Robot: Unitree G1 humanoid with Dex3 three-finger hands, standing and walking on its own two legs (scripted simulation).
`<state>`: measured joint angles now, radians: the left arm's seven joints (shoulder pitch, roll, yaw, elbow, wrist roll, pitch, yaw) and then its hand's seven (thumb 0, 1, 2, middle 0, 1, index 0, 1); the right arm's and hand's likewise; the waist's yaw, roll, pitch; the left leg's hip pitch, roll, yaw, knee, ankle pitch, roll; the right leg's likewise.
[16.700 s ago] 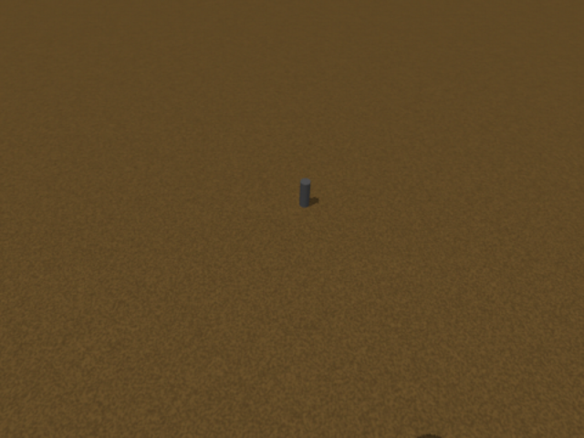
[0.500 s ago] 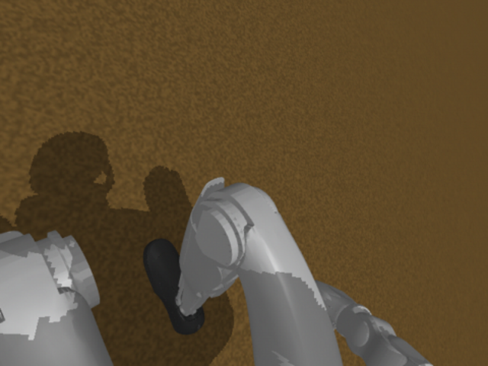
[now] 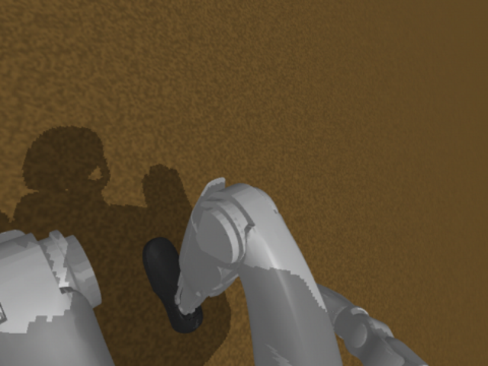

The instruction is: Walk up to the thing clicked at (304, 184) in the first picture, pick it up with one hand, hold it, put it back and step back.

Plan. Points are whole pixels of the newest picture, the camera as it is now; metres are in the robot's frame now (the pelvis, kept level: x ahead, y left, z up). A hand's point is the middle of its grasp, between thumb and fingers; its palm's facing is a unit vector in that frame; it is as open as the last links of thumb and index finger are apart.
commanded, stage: close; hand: left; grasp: from the side
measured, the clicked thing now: out of the picture +0.49 +0.31 -0.23
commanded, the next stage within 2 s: settle in 0.52 s
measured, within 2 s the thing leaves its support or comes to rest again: leaves its support in 0.94 s
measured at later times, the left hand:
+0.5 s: hand out of the picture +0.49 +0.30 -0.17, palm faces +0.41 -0.91 -0.02, open 7.5 cm
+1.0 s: hand out of the picture +0.50 +0.31 -0.16, palm faces +0.42 -0.91 +0.00, open 5.8 cm
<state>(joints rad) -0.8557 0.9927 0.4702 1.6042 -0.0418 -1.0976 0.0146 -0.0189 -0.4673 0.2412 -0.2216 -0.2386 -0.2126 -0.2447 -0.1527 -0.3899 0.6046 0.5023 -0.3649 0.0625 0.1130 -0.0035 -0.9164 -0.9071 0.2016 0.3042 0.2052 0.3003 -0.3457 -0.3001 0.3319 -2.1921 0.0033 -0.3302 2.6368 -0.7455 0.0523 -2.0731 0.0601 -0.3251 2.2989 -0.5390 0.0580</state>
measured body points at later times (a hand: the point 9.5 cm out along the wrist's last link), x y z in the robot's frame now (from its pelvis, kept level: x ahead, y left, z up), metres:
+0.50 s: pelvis +0.00 +0.00 +0.00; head +0.26 +0.18 +0.31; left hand +0.46 +0.35 -0.17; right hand +0.13 -0.25 -0.03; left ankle +0.08 +0.10 -0.27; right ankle +0.16 -0.11 -0.27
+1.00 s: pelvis +0.00 +0.00 +0.01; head +0.26 +0.19 +0.31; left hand +0.47 +0.36 -0.16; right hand +0.13 -0.25 -0.03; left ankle +0.08 +0.10 -0.27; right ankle +0.16 -0.11 -0.27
